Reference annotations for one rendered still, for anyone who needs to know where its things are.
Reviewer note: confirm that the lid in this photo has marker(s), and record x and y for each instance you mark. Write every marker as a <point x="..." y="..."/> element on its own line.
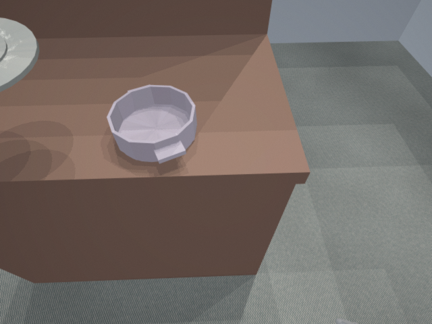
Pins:
<point x="19" y="51"/>

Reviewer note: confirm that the pot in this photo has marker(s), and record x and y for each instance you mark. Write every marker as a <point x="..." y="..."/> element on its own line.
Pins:
<point x="153" y="123"/>

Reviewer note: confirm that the table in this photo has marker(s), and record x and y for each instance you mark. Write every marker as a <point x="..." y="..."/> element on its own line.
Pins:
<point x="73" y="207"/>

